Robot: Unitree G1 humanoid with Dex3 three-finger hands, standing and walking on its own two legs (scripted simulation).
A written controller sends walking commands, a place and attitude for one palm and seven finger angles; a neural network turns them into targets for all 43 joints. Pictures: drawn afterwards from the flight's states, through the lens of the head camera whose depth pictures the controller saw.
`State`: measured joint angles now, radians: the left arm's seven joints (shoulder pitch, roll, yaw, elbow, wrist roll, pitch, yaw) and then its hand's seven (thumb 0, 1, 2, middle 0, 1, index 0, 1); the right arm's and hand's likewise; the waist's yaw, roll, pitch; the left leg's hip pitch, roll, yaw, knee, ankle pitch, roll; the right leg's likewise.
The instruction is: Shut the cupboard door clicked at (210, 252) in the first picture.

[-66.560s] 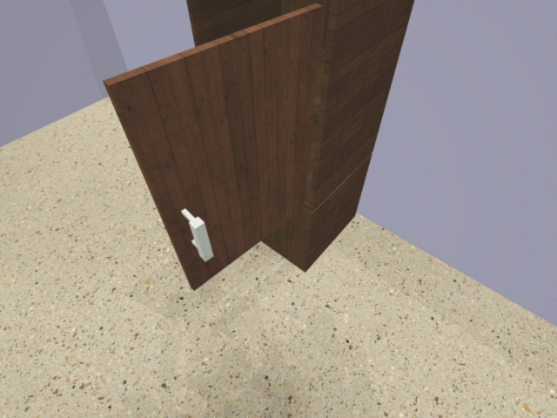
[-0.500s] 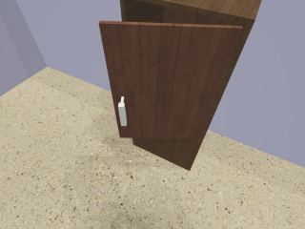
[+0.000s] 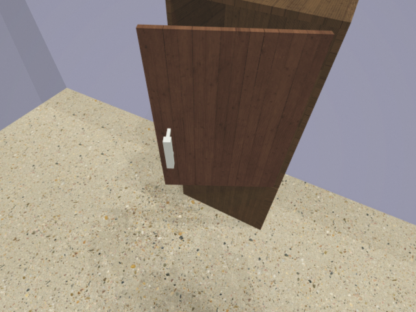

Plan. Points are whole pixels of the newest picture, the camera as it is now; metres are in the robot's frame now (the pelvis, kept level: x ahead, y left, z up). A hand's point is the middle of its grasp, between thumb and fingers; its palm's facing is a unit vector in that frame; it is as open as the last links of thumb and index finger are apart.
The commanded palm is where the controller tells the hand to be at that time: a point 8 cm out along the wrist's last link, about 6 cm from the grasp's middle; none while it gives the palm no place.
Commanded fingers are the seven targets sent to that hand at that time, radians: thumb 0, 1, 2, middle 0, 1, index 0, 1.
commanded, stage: look again from close up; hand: left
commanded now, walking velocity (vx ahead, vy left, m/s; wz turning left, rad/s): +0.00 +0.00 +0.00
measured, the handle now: (169, 148) +0.58 +0.16 -0.11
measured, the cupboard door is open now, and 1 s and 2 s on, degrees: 27 27 27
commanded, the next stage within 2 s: shuffle to correct the standing spot in 0.48 s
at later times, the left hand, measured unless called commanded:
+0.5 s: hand out of the picture +0.00 +0.13 -0.18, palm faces +0.04 -0.99 -0.15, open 7.3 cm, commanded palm none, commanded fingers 0.00 0.90 0.90 -0.20 -0.30 -0.20 -0.30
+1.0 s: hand out of the picture +0.01 +0.12 -0.19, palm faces +0.08 -0.99 -0.14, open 7.3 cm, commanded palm none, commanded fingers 0.00 0.90 0.90 -0.20 -0.30 -0.20 -0.30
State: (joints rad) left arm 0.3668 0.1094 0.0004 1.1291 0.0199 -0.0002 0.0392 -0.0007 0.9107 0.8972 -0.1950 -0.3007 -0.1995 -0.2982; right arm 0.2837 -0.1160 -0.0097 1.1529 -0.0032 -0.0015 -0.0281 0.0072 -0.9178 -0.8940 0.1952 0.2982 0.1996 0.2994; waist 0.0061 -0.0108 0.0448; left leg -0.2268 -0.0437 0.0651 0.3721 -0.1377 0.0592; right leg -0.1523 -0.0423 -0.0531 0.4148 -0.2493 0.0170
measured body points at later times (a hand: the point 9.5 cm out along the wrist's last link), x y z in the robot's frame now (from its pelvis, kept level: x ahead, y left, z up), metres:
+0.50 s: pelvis +0.02 -0.02 +0.00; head +0.03 -0.02 +0.45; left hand +0.00 +0.18 -0.16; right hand +0.00 -0.23 -0.16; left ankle +0.04 +0.08 -0.74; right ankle -0.02 -0.13 -0.74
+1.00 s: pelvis +0.08 -0.03 -0.01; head +0.09 -0.02 +0.44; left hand +0.01 +0.17 -0.18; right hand +0.04 -0.24 -0.17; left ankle +0.04 +0.08 -0.74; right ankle -0.02 -0.13 -0.74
